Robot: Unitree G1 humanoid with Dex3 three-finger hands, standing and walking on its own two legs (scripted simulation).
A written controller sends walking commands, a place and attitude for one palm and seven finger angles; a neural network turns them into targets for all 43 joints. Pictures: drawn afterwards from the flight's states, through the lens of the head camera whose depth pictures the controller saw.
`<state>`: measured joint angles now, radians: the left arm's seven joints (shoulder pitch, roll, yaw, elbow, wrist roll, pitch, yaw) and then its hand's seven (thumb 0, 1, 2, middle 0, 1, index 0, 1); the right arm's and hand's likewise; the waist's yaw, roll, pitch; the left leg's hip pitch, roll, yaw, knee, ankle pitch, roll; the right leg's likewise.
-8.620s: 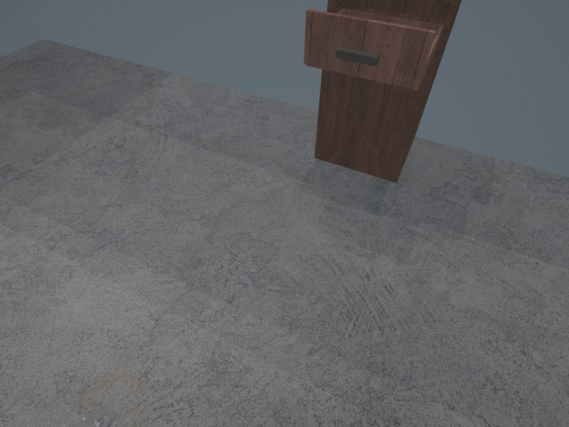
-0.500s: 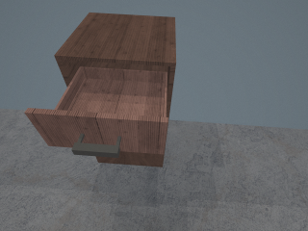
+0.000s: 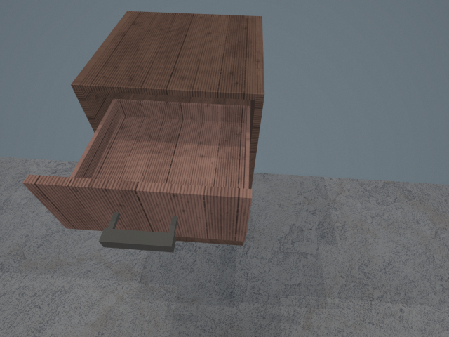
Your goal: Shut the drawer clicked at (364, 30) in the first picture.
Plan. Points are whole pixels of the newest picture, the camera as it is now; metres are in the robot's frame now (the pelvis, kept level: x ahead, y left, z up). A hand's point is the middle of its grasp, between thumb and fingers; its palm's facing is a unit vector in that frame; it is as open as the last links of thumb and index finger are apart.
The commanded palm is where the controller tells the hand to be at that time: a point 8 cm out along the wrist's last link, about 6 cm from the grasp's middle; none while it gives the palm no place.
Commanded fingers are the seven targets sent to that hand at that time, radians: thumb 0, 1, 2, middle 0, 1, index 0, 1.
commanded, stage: come to a stop and stand still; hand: left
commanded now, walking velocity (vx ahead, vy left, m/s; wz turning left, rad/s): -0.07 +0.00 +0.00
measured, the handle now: (141, 229) +0.31 +0.19 -0.02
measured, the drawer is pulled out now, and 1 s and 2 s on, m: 0.28 0.28 0.28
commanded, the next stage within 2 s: look again from close up in 0.64 s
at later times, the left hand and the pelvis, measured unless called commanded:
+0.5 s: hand out of the picture -0.01 +0.17 -0.17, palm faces -0.03 -0.97 -0.24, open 7.4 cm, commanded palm none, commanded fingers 0.00 0.90 0.90 -0.20 -0.30 -0.20 -0.30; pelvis -0.05 -0.01 +0.00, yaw -1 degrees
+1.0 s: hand out of the picture -0.04 +0.13 -0.17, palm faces -0.02 -0.98 -0.18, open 7.4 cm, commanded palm none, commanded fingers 0.00 0.90 0.90 -0.20 -0.30 -0.20 -0.30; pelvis -0.03 -0.03 +0.00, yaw -1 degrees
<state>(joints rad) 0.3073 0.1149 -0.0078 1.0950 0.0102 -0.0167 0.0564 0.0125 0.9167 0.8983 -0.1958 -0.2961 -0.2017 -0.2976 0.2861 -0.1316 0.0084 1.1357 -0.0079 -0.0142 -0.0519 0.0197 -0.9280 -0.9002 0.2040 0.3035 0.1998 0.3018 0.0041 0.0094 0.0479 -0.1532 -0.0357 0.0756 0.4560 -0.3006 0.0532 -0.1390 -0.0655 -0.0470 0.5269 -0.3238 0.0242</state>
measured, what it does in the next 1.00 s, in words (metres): stands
